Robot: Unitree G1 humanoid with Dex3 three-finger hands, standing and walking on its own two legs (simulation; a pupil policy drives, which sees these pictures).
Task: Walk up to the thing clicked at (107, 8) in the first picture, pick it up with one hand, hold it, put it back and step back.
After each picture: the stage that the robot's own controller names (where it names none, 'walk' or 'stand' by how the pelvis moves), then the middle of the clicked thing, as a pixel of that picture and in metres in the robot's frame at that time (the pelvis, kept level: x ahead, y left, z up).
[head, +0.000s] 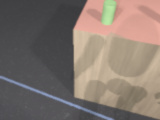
stand; (108, 12) +0.79 -0.12 +0.03
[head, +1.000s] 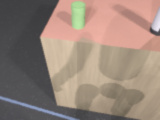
walk; (78, 15) +0.70 +0.08 +0.06
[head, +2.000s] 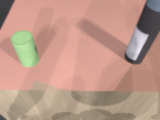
stand; (26, 49) +0.42 +0.22 +0.08
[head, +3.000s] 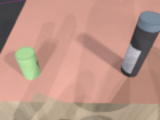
stand; (28, 63) +0.42 +0.21 +0.03
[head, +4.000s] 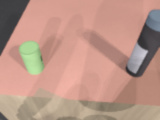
stand; (32, 58) +0.43 +0.20 +0.04
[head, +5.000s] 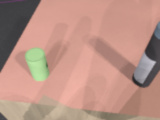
stand; (38, 65) +0.41 +0.19 +0.04
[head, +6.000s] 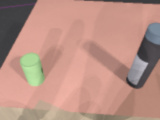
stand; (33, 70) +0.40 +0.20 +0.03
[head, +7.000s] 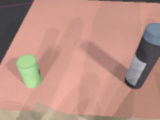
stand; (30, 71) +0.39 +0.21 +0.03
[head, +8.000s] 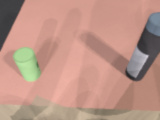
rise first; (28, 65) +0.39 +0.22 +0.04
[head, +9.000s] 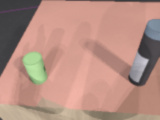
rise first; (36, 68) +0.40 +0.22 +0.04
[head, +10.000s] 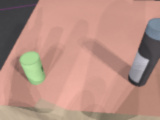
go down; (33, 68) +0.39 +0.22 +0.04
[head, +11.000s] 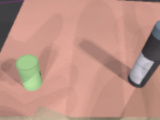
go down; (30, 73) +0.37 +0.19 +0.05
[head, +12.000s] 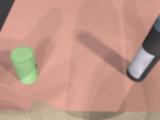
close in; (25, 66) +0.38 +0.20 +0.06
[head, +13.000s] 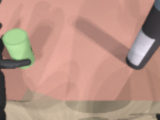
close; (20, 49) +0.42 +0.20 +0.09
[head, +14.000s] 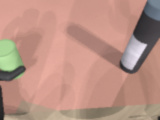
lift; (9, 60) +0.39 +0.22 +0.09
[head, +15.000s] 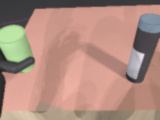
lift; (17, 50) +0.33 +0.19 +0.23
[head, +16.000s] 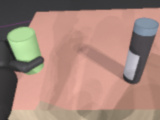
hold; (27, 51) +0.33 +0.17 +0.22
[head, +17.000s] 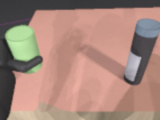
hold; (26, 50) +0.33 +0.17 +0.22
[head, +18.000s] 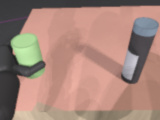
crouch; (29, 56) +0.34 +0.17 +0.19
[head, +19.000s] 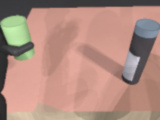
crouch; (19, 38) +0.39 +0.20 +0.21
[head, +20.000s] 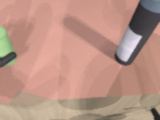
lower; (0, 47) +0.43 +0.24 +0.08
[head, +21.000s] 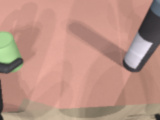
lower; (7, 53) +0.41 +0.23 +0.09
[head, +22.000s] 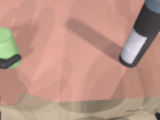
lower; (5, 49) +0.42 +0.23 +0.09
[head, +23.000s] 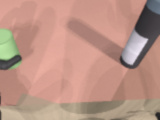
lower; (6, 50) +0.42 +0.23 +0.09
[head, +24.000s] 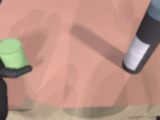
open; (14, 58) +0.40 +0.22 +0.09
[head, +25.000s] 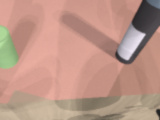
rise; (1, 48) +0.41 +0.22 +0.10
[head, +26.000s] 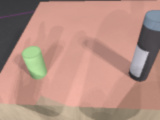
sink last; (35, 63) +0.42 +0.22 +0.07
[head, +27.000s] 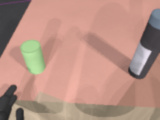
stand; (33, 57) +0.42 +0.21 +0.06
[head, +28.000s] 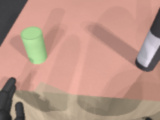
stand; (35, 46) +0.43 +0.21 +0.10
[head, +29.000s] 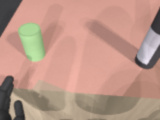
walk; (33, 43) +0.43 +0.21 +0.11
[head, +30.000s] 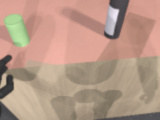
walk; (17, 31) +0.56 +0.23 +0.06
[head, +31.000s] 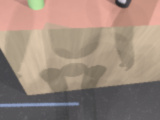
walk; out of the picture +0.66 +0.21 +0.05
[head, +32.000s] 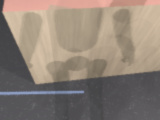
walk; out of the picture +0.79 +0.23 +0.07
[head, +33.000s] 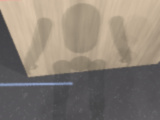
stand; out of the picture +0.96 +0.33 +0.07
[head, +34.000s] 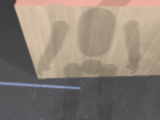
stand; out of the picture +0.97 +0.27 +0.05
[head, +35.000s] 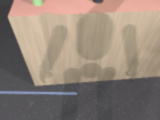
stand; out of the picture +0.97 +0.30 +0.03
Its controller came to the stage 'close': yes
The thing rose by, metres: 0.21
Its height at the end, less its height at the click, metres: +0.00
